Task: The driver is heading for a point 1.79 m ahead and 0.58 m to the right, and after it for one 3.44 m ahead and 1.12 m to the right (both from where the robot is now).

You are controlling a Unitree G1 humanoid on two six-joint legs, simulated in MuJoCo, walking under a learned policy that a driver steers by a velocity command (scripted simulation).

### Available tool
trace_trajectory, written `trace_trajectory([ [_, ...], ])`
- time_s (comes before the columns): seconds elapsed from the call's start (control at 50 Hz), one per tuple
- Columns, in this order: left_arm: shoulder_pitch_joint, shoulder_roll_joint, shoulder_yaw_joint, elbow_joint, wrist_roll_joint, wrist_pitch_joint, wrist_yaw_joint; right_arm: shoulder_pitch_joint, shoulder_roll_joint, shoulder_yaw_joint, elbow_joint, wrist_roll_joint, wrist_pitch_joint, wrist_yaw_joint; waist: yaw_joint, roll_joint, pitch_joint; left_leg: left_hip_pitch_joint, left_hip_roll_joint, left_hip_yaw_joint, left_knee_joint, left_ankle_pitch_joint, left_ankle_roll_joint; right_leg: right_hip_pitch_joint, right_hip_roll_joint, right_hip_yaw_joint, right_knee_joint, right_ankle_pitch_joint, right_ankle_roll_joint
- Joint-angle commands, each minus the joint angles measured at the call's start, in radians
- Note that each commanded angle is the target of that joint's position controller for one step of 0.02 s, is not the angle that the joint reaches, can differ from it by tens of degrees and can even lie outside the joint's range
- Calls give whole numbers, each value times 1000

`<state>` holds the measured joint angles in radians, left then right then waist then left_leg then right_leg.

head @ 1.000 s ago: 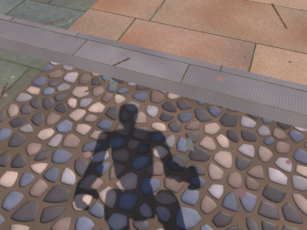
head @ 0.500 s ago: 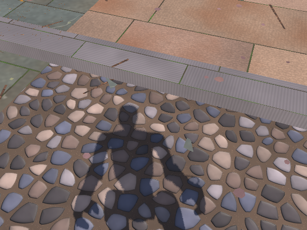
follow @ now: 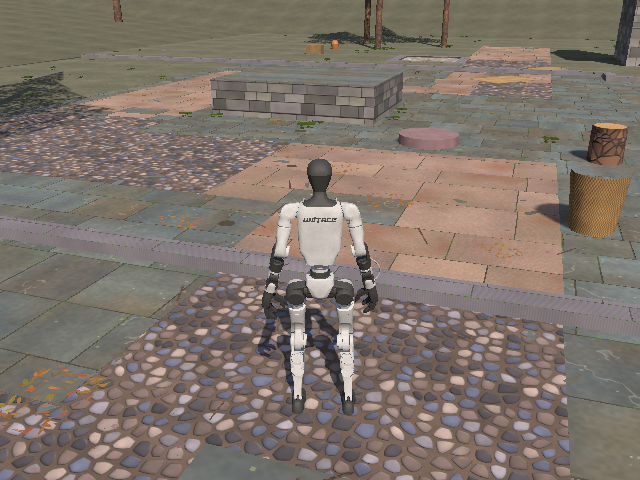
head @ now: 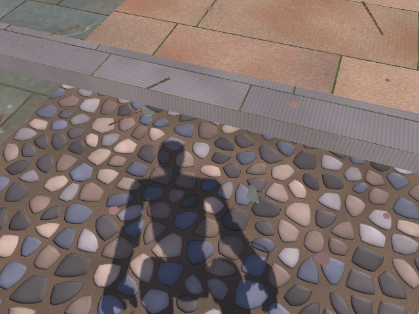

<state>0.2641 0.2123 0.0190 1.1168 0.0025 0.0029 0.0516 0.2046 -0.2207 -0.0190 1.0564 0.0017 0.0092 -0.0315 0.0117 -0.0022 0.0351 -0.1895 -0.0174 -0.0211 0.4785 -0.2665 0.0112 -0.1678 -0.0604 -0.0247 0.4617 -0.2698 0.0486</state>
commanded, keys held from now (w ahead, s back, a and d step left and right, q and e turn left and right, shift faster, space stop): no key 0.84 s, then w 0.16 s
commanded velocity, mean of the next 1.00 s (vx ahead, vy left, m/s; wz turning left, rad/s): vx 0.02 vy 0.00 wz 0.00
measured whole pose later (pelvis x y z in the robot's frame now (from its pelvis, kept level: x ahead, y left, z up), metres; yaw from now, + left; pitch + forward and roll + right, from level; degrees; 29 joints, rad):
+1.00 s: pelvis +0.01 -0.01 -0.01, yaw -1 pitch +0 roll +0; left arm 0.39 0.17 0.02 1.11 -0.02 -0.03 0.06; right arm 0.32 -0.19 -0.03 1.10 0.03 -0.02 -0.04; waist 0.00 -0.01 -0.01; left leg -0.24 -0.01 -0.02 0.58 -0.40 0.03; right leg -0.24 -0.04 -0.01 0.61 -0.46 -0.02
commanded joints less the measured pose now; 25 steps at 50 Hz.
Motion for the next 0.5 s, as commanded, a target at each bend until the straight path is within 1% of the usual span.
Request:
trace_trajectory([
  [0.02, 63, 99, 15, -13, 0, -5, 4, 23, -105, -17, -20, 1, -6, -3, -2, 2, 10, -12, 32, -25, -87, 180, 22, -27, 11, -14, -66, 117, -11],
  [0.5, 135, 61, 11, -7, -3, -9, 7, 69, -74, -9, 19, 3, -4, -8, -6, -1, 26, -28, 29, -14, -82, 162, 15, -45, 19, -13, -63, 106, -20],
])
Next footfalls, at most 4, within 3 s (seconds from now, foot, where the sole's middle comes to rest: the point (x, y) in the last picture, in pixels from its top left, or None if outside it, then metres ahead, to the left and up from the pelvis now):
1.54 left None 0.43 0.08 -0.78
2.10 right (276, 254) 0.72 -0.19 -0.78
2.62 left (250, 182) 1.04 -0.12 -0.78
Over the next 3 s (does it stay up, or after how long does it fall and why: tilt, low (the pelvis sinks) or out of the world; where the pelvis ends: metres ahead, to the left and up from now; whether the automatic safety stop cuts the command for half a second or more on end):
stays up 1.01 -0.22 0.01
